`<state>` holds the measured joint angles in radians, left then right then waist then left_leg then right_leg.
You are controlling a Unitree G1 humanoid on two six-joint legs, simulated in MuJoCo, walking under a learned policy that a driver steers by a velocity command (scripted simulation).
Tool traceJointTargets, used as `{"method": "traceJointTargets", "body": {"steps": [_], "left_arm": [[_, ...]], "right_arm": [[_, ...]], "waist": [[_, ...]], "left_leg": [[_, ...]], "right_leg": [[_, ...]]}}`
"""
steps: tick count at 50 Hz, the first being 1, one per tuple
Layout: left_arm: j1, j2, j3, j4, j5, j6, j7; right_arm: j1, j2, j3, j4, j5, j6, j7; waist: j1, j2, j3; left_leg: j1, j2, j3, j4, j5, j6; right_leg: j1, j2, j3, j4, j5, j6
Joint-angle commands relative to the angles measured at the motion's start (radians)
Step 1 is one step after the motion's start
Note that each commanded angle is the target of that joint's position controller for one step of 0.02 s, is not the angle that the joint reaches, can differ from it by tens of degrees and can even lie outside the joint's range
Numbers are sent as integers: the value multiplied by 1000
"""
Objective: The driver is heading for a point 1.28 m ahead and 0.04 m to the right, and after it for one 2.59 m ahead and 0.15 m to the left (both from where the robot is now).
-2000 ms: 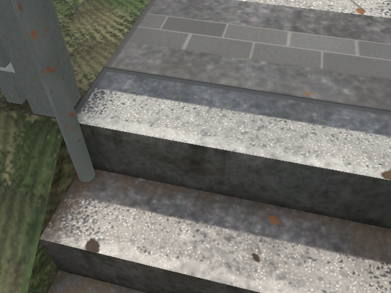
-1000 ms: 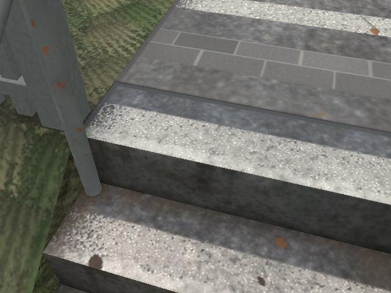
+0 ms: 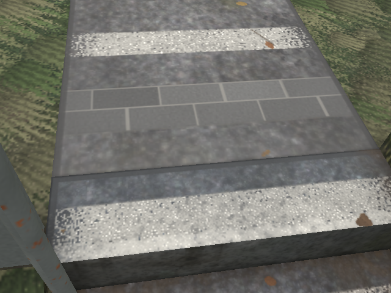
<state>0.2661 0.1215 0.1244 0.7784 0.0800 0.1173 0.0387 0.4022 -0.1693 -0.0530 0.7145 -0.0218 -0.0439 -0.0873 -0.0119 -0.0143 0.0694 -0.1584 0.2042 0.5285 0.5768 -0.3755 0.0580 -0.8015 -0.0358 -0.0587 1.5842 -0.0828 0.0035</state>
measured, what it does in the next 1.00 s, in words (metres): climbs, turning right: right foot, then left foot 0.19 m higher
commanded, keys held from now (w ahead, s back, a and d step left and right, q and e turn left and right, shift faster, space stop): e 0.26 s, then no key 0.02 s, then w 0.72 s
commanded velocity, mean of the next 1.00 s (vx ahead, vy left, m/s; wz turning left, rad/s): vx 0.30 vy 0.00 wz -0.29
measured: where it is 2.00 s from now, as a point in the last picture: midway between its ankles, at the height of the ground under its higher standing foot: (276, 150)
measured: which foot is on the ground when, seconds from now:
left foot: down 0.00-0.26, up 0.28-0.74, down 0.76-1.00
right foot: up 0.00-0.24, down 0.26-0.78, up 0.80-1.00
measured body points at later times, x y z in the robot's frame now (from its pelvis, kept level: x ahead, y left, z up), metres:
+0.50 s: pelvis +0.09 -0.06 +0.00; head +0.11 -0.08 +0.45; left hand +0.15 +0.20 -0.12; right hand +0.32 -0.28 -0.04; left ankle +0.09 +0.06 -0.37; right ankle +0.10 -0.17 -0.73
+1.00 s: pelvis +0.26 -0.01 +0.14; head +0.26 +0.02 +0.59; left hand +0.53 +0.11 +0.08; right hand +0.19 -0.25 +0.02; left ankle +0.26 +0.09 -0.54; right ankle +0.24 -0.17 -0.33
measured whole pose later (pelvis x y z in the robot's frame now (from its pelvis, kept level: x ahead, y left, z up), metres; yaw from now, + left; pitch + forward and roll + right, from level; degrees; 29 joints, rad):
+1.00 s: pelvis +0.26 -0.01 +0.14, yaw -16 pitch +2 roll -1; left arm 0.09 0.11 0.02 0.58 0.04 -0.08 -0.03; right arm 0.40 -0.18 -0.06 0.95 -0.01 -0.05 -0.02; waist -0.01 -0.06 -0.08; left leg -0.44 0.02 0.07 0.94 -0.54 0.03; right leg -1.01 0.09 0.14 1.90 0.03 -0.08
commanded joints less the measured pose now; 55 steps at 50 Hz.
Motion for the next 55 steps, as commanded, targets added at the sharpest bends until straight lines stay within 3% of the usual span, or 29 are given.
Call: {"method": "traceJointTargets", "body": {"steps": [1, 4, 6, 9, 11, 13, 14, 15, 16, 17, 20, 21, 23, 25, 29, 33, 35, 37, 38, 39, 40, 41, 42, 43, 45, 47, 51, 53, 55], "left_arm": [[-129, 27, -14, -143, -18, -37, -10], [-156, 34, -23, -169, -48, -57, -10], [-178, 12, -38, -167, -52, -71, -28], [-147, 66, -34, -147, -82, -112, -31], [-36, 94, -23, -120, -87, -141, -9], [142, 111, -15, -59, -76, -185, 12], [208, 206, 11, -55, -29, -181, 5], [298, 309, 31, -67, -25, -147, -5], [221, 355, 37, -125, -16, -136, 18], [131, 413, 62, -151, -7, -134, 35], [167, 172, -16, -64, -32, -182, 12], [142, 146, -31, -45, -30, -196, 2], [127, 143, -39, -1, -44, -235, -18], [141, 169, -37, 33, -25, -253, -26], [134, 190, -34, 59, -44, -230, -16], [96, 252, -4, 13, -61, -224, 3], [6, 267, 3, -34, -95, -228, -24], [-16, 281, 7, -37, -88, -250, -51], [-76, 260, 2, -41, -100, -250, -60], [-117, 175, -13, -117, -116, -257, -76], [-150, 81, -6, -178, -57, -247, -122], [-178, -35, -35, -220, 5, -237, -131], [-122, -38, -55, -230, -3, -232, -127], [-65, -30, -73, -211, -4, -228, -112], [-54, 4, -87, -195, -30, -215, -80], [-107, -14, -105, -231, -39, -204, -61], [-222, 41, -104, -248, -42, -186, -66], [-211, 42, -100, -209, -51, -166, -83], [-285, 17, -94, -215, -36, -160, -70]], "right_arm": [[-86, -125, -21, -71, -7, 12, 15], [-92, -163, -26, -60, 3, 22, 32], [-140, -185, -38, -60, -3, 32, 32], [-193, -201, -32, -40, 6, 46, 61], [-176, -189, -26, -6, 32, 59, 68], [-156, -199, -37, 1, 74, 81, 78], [-207, -118, -20, -89, 82, 88, 84], [-296, -61, 1, -174, 57, 87, 72], [-310, -15, 26, -166, 38, 62, 76], [-379, -3, 30, -216, 13, 34, 81], [-452, 12, 51, -278, -35, 3, 97], [-476, 14, 52, -287, -36, 8, 95], [-448, 38, 63, -273, -33, 16, 90], [-504, 71, 75, -293, -28, 28, 74], [-664, 72, 92, -352, -16, 53, 68], [-521, 90, 96, -325, -17, 78, 54], [-408, 38, 73, -235, 28, 96, 63], [-201, -28, 29, -177, 5, 109, 30], [-148, -74, 10, -169, 4, 95, 30], [-7, -206, -22, -106, -18, 73, 34], [24, -297, -58, -71, 29, 78, 1], [-179, -251, -45, -104, 54, 54, 3], [-312, -195, -32, -85, 40, 41, 23], [-340, -131, -23, -36, 34, 35, 38], [-297, -5, 6, 70, 4, 2, 64], [-282, -10, 11, 109, 13, -37, 79], [-97, -94, -18, 145, 16, -74, 69], [10, -111, -31, 157, 16, -69, 44], [125, -126, -42, 158, 11, -88, 42]], "waist": [[22, 117, 31], [0, 212, -33], [7, 150, -27], [30, 90, -100], [55, 138, -173], [127, -33, -164], [120, -139, -130], [138, -149, -239], [139, -70, -387], [117, -72, -306], [33, 23, -209], [20, 8, -200], [-10, -10, -146], [-2, -66, -117], [19, -77, -51], [-33, -139, -173], [-62, -122, -160], [-132, -216, -258], [-199, -188, -247], [-226, 156, -247], [-191, 449, -271], [-65, 353, -109], [57, 192, -48], [109, 118, -9], [119, 58, 24], [111, 124, 61], [36, 26, 25], [-14, 75, -69], [-63, 108, -55]], "left_leg": [[173, 269, -207, -291, 219, 36], [229, 260, -172, -262, 438, 49], [251, 290, -163, -253, 548, 37], [254, 203, -111, -173, 687, 17], [310, 172, -118, -26, 903, 12], [197, 51, -118, 327, 692, -65], [-275, -28, -178, 573, 38, -114], [-620, -168, -286, 1005, -215, -177], [-655, -156, -489, 1232, -149, -163], [-762, -144, -557, 1461, -87, -125], [-1009, -121, -611, 1659, -1, -35], [-1052, -137, -600, 1752, -30, -28], [-1120, -135, -598, 1773, 14, -13], [-1235, -147, -577, 1909, -9, 2], [-1210, -116, -487, 1521, 80, -25], [-869, -89, -531, 1321, -129, 34], [-444, -152, -354, 952, -286, 43], [-290, -275, -325, 855, -539, 48], [-332, -280, -486, 546, -551, 70], [-275, -72, -1070, 57, -748, 121], [-205, -3, -1756, -495, -1165, 147], [-340, 49, -1814, -508, -1045, 78], [-405, 49, -1620, -348, -867, 62], [-476, 35, -1380, -184, -716, 48], [-546, 1, -992, -40, -406, 26], [-499, -16, -856, -89, -315, 55], [-269, -32, -732, -198, -74, 98], [-76, -17, -726, -246, -50, 150], [155, 51, -803, -300, 70, 190]], "right_leg": [[-167, -81, 31, -259, -32, -19], [-67, -97, -40, -386, -67, -48], [-74, -126, 4, -481, -103, -72], [132, -56, -117, -664, -91, -115], [294, 31, -142, -863, -110, -128], [547, 146, -138, -1270, 179, -131], [880, -36, 143, -1141, 887, -151], [1053, -258, 487, -1087, 1317, -355], [1034, -371, 599, -1227, 991, -435], [943, -330, 566, -1249, 512, -449], [843, -253, 494, -1256, 19, -312], [797, -231, 471, -1286, -143, -301], [691, -228, 430, -1330, -301, -278], [632, -245, 435, -1360, -388, -290], [477, -169, 335, -1466, -536, -234], [556, -205, 239, -1570, -118, -250], [389, -149, 72, -1608, 113, -233], [559, -194, 49, -1319, 935, -266], [660, -179, 26, -982, 1234, -230], [391, -104, 32, -517, 855, -166], [51, 146, 281, -159, -41, -120], [-122, 175, 510, 173, 16, -96], [-202, 157, 419, 336, 97, -93], [-204, 136, 337, 428, 171, -85], [-208, 135, 297, 457, 206, -85], [-309, 122, 253, 444, 127, -85], [-324, 48, 105, 89, 63, -65], [-326, -5, 0, 22, 28, -66], [-514, -34, -3, 165, -65, -91]]}}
